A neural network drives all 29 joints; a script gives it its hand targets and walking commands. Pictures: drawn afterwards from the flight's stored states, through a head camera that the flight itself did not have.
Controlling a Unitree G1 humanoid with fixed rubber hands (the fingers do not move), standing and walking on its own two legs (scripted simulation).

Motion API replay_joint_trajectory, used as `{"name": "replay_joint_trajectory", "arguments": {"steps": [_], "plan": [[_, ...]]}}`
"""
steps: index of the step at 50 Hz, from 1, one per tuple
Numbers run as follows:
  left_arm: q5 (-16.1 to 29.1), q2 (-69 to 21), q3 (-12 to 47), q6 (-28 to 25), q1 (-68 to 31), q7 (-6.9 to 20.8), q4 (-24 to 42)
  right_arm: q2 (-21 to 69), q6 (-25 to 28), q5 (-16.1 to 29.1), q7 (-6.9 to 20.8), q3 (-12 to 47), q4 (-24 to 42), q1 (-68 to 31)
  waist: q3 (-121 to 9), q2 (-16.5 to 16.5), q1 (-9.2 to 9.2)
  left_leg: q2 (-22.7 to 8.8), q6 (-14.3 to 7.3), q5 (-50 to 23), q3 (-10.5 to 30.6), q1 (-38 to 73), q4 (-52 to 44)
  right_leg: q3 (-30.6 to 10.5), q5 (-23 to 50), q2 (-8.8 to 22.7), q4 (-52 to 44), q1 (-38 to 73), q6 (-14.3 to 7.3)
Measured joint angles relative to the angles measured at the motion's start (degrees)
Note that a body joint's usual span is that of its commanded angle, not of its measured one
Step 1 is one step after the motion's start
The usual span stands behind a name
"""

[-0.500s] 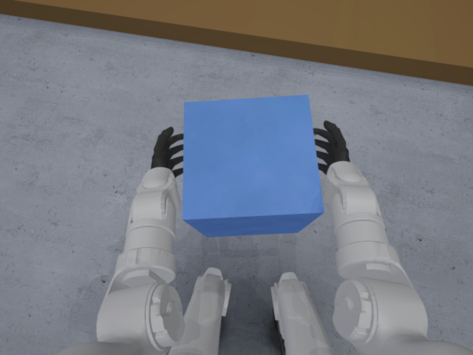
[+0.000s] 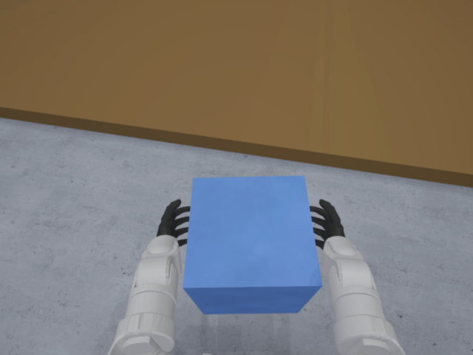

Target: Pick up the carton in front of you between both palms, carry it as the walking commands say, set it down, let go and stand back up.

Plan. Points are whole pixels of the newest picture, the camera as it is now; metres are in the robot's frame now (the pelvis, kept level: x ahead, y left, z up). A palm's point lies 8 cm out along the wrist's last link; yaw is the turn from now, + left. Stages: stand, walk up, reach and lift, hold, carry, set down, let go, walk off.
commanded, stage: reach and lift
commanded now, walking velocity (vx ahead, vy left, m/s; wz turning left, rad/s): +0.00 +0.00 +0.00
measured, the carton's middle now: (249, 250) +0.33 +0.00 -0.09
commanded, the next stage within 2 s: hold in 1.24 s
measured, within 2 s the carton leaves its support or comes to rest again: neither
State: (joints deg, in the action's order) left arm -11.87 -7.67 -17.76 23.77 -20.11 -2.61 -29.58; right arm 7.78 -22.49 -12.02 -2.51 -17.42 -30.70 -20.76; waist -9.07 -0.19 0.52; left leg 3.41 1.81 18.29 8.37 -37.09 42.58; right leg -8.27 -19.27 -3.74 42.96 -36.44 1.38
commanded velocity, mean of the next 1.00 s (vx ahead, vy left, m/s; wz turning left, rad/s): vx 0.00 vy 0.00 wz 0.00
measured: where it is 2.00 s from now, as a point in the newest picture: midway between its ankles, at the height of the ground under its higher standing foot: outside the picture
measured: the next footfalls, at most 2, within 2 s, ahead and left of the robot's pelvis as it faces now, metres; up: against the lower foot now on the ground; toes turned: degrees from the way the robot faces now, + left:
none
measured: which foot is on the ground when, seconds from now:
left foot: down 0.00-1.00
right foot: down 0.00-1.00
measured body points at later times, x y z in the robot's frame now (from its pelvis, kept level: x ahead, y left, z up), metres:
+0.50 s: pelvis -0.01 +0.00 +0.03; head -0.03 +0.00 +0.48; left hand +0.30 +0.15 +0.04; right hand +0.30 -0.15 +0.04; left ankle +0.02 +0.14 -0.71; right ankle +0.02 -0.13 -0.71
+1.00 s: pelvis +0.01 +0.00 +0.03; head -0.02 +0.00 +0.48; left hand +0.31 +0.15 +0.05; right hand +0.31 -0.15 +0.05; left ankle +0.02 +0.14 -0.71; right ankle +0.02 -0.13 -0.71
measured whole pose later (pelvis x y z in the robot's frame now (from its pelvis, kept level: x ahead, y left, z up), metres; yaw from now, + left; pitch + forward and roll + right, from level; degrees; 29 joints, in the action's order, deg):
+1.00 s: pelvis +0.01 +0.00 +0.03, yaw +0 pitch -4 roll +0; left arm -15.7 -8.6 -13.3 38.5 -14.8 -0.7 -18.2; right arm 8.7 -37.5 -15.4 -0.6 -13.4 -18.6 -14.9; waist -1.0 -0.3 0.0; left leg 2.0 1.1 11.7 8.2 -7.6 22.9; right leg -8.3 -12.6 -2.1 23.2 -7.0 0.9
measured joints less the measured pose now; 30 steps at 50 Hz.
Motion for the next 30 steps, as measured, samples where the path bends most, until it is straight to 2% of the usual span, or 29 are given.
{"name": "replay_joint_trajectory", "arguments": {"steps": [9,13,19,30], "plan": [[-0.3,-0.6,3.1,6.4,5.8,0.3,6.0,0.8,-6.5,-0.3,0.4,2.6,6.7,6.3,2.4,0.1,-0.39,-0.7,-0.5,-3.6,0.2,17.4,-11.6,-0.3,3.7,1.0,-11.8,17.5,-0.2],[-1.8,-0.9,3.5,9.4,5.8,0.7,7.0,0.8,-9.6,-1.7,1.1,2.8,7.7,6.3,3.8,0.0,-0.52,-0.8,-0.6,-4.7,0.2,22.6,-14.4,-0.4,4.8,1.3,-14.7,22.7,-0.2],[-4.5,-1.4,1.4,11.6,3.0,1.7,5.2,1.3,-11.7,-4.4,2.1,0.6,6.1,3.7,6.3,-0.1,-0.55,-0.9,-0.7,-5.1,-0.1,24.9,-14.7,-0.4,5.2,1.3,-14.8,24.9,-0.2],[-4.5,-1.2,1.1,11.8,1.1,1.9,6.2,1.3,-12.0,-4.7,2.3,0.3,7.1,1.8,8.6,0.0,-0.53,-0.9,-0.6,-5.9,-0.2,25.0,-15.1,-0.3,5.9,1.4,-15.1,24.9,-0.1]]}}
